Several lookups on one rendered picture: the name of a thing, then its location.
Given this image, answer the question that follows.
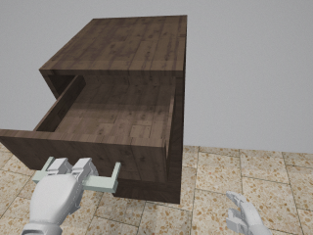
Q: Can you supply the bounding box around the robot right forearm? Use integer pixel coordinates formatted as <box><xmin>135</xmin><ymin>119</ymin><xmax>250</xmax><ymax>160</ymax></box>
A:
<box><xmin>247</xmin><ymin>224</ymin><xmax>273</xmax><ymax>235</ymax></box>

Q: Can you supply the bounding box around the handle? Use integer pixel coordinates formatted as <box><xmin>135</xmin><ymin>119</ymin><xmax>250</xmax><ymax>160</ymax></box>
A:
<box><xmin>31</xmin><ymin>157</ymin><xmax>121</xmax><ymax>193</ymax></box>

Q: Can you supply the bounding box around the cabinet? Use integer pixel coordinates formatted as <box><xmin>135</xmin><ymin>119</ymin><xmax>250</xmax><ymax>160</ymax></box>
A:
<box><xmin>39</xmin><ymin>15</ymin><xmax>188</xmax><ymax>205</ymax></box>

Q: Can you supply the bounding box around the drawer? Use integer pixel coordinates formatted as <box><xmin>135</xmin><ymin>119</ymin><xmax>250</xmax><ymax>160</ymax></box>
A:
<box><xmin>0</xmin><ymin>75</ymin><xmax>176</xmax><ymax>183</ymax></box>

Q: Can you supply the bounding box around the robot left forearm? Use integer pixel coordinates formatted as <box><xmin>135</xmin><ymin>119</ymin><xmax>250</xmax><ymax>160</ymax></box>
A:
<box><xmin>21</xmin><ymin>221</ymin><xmax>63</xmax><ymax>235</ymax></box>

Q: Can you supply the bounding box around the robot left hand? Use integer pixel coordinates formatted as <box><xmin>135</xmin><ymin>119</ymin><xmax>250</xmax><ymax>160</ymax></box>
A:
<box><xmin>29</xmin><ymin>158</ymin><xmax>99</xmax><ymax>226</ymax></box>

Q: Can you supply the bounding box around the robot right hand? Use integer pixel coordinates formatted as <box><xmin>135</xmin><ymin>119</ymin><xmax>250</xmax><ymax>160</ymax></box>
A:
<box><xmin>226</xmin><ymin>190</ymin><xmax>264</xmax><ymax>235</ymax></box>

